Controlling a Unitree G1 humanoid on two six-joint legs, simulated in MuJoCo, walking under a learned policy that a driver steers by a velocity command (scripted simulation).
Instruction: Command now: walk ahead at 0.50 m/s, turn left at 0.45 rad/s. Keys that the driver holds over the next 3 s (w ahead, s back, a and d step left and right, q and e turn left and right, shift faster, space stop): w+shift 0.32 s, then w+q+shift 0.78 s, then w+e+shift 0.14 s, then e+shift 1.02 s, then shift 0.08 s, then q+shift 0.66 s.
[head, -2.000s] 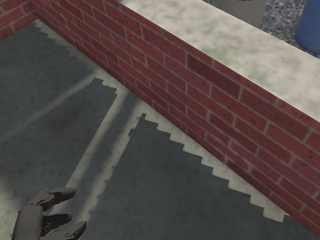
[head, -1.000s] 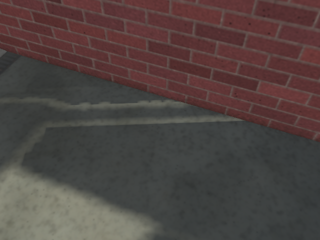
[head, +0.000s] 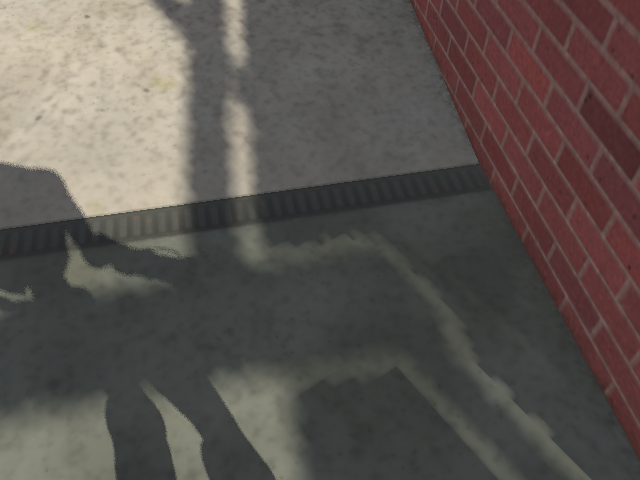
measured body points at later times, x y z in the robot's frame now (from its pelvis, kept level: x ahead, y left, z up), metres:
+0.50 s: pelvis +0.22 +0.08 +0.00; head +0.23 +0.11 +0.45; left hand +0.41 +0.33 -0.08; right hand +0.22 -0.19 -0.10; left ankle +0.09 +0.16 -0.74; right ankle +0.37 -0.08 -0.66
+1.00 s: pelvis +0.61 +0.17 -0.02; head +0.61 +0.22 +0.43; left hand +0.45 +0.43 -0.16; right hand +0.95 +0.08 -0.05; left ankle +0.71 +0.37 -0.68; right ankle +0.55 -0.04 -0.74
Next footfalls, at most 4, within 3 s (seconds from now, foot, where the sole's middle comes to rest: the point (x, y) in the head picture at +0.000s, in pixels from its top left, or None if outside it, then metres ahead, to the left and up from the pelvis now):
0.26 left None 0.13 0.16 -0.77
0.68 right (348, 430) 0.59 -0.03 -0.78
1.10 left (161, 338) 0.80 0.41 -0.78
1.52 right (116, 216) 1.18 0.60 -0.77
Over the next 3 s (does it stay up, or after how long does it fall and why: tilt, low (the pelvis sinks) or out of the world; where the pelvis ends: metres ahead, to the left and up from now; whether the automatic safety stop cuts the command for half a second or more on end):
stays up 1.12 0.68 0.00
